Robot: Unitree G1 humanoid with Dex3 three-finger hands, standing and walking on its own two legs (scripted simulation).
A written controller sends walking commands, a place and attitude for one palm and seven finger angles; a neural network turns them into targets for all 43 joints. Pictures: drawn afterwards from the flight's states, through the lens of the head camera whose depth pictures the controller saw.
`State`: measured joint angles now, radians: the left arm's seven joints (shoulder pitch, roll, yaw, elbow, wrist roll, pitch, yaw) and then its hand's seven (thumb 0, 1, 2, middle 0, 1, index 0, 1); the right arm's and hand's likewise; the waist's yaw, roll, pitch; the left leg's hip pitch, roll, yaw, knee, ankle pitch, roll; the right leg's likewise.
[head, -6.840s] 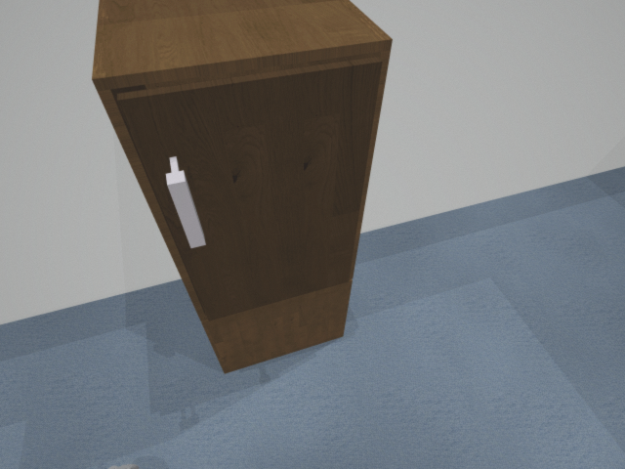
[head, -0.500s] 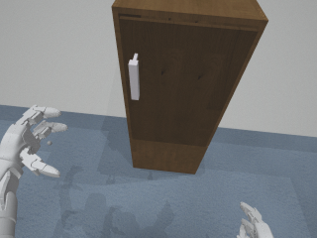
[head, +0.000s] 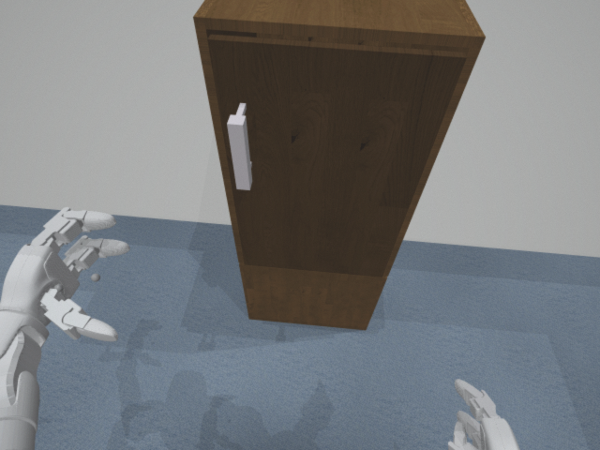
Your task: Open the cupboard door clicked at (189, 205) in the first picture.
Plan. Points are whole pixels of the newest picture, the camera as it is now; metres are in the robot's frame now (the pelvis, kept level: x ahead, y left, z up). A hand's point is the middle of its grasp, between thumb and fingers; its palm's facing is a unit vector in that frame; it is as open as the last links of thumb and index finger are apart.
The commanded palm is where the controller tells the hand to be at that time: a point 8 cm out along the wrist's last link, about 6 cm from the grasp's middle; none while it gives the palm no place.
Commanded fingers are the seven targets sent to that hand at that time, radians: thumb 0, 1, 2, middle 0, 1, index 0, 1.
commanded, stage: move the hooked fingers beside the handle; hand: left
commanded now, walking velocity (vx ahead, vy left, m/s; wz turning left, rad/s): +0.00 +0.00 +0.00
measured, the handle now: (243, 147) +0.58 +0.14 +0.07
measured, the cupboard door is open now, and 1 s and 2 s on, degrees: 0 0 0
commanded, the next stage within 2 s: none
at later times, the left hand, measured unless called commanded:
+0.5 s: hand (138, 226) +0.38 +0.25 +0.08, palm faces -0.04 -1.00 +0.00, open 14.0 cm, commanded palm +0.35 +0.30 +0.08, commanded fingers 0.00 -0.50 0.30 -0.30 -1.20 -0.30 -1.20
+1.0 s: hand (174, 194) +0.44 +0.22 +0.08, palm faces -0.05 -1.00 +0.01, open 14.0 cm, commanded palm +0.42 +0.27 +0.08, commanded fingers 0.00 -0.50 0.30 -0.30 -1.20 -0.30 -1.20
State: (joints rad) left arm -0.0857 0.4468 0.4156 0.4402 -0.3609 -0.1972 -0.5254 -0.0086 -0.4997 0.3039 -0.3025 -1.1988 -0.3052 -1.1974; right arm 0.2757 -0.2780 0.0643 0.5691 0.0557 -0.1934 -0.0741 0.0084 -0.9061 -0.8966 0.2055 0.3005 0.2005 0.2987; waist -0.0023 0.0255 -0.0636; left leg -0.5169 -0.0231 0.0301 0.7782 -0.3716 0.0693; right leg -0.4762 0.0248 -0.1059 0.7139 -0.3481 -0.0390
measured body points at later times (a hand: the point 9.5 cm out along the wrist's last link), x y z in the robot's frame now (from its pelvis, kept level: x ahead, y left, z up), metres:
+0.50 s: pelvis +0.00 -0.01 -0.01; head +0.06 -0.01 +0.44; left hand +0.37 +0.31 +0.09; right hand +0.11 -0.28 -0.10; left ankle +0.01 +0.07 -0.71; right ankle +0.01 -0.10 -0.71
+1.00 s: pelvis +0.01 +0.00 -0.01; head +0.08 +0.02 +0.44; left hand +0.44 +0.28 +0.08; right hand +0.08 -0.27 -0.11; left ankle +0.01 +0.07 -0.71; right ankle +0.01 -0.10 -0.71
